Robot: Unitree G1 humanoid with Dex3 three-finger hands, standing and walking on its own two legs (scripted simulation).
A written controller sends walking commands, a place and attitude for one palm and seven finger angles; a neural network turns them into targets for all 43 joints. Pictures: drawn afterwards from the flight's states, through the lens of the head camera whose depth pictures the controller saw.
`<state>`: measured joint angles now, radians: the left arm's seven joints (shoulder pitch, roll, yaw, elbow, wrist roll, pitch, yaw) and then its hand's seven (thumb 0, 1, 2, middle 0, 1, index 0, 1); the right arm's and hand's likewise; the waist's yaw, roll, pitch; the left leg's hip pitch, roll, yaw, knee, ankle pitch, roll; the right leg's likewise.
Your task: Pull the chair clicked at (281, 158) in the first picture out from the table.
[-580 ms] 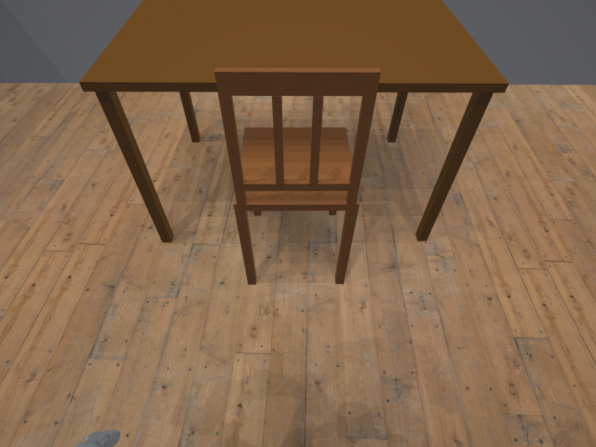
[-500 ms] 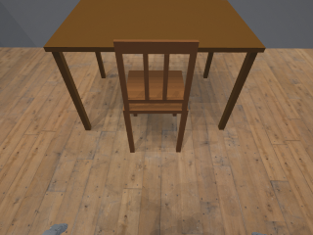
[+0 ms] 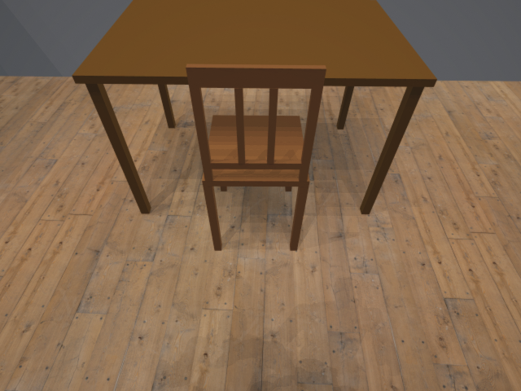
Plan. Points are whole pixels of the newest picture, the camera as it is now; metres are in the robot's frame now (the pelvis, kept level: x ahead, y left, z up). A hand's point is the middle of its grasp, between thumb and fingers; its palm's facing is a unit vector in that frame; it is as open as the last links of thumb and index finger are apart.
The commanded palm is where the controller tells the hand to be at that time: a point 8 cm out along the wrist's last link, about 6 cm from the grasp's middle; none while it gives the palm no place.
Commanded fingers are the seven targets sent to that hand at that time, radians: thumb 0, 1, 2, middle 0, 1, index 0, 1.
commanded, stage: stand and wait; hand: left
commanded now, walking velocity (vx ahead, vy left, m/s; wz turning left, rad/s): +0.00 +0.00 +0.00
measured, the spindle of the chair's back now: (240, 127) +0.84 +0.12 -0.10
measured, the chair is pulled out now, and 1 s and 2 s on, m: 0.00 0.00 0.00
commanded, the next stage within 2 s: look at it before walking up in 0.28 s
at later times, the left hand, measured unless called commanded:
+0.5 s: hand out of the picture +0.07 +0.24 -0.15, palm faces -0.02 -0.94 -0.33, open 7.4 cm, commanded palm none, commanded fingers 0.00 0.90 0.90 -0.20 -0.30 -0.20 -0.30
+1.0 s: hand out of the picture +0.07 +0.24 -0.15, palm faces -0.02 -0.94 -0.34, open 7.4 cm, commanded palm none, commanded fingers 0.00 0.90 0.90 -0.20 -0.30 -0.20 -0.30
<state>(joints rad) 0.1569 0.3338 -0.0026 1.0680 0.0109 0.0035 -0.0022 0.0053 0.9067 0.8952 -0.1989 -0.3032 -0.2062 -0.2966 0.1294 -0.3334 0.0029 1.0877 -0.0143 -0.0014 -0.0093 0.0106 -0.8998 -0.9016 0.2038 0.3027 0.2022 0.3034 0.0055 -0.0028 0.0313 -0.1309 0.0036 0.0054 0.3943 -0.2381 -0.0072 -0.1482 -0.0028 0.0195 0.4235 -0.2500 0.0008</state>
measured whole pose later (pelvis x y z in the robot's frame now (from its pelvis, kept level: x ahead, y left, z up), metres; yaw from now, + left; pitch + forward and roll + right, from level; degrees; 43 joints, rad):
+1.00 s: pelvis +0.00 +0.00 +0.00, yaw +0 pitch -1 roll +0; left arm 0.13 0.34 0.00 1.09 0.01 -0.01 0.00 0.00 0.91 0.90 -0.20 -0.30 -0.21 -0.30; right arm 0.11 -0.33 0.01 1.12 -0.01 -0.01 -0.01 0.01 -0.90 -0.90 0.20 0.30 0.20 0.30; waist 0.00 0.00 0.03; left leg -0.12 0.01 0.01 0.35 -0.21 -0.02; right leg -0.14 0.01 0.02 0.37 -0.22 -0.01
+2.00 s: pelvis +0.28 -0.01 +0.00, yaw -1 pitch +0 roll +1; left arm 0.18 0.19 0.07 1.01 0.03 0.00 -0.02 0.00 0.93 0.90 -0.19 -0.30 -0.20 -0.30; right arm 0.35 -0.13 -0.04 1.09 -0.04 -0.05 -0.02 0.01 -0.92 -0.90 0.20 0.30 0.20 0.30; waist -0.03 -0.03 0.02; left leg -0.12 0.03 0.17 0.40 -0.27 0.02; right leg -0.50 -0.11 -0.07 0.73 -0.22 0.01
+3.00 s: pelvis +0.34 -0.05 +0.00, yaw -2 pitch -2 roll +0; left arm 0.32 0.15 0.00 1.12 0.01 0.01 0.03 0.00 0.91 0.90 -0.19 -0.30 -0.20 -0.30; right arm 0.24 -0.18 -0.04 1.11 -0.01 0.03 -0.02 0.00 -0.93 -0.90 0.20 0.30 0.20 0.30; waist -0.01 0.01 0.01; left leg -0.27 0.03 0.09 0.40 -0.10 0.02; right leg -0.09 -0.01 -0.02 0.42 -0.31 0.00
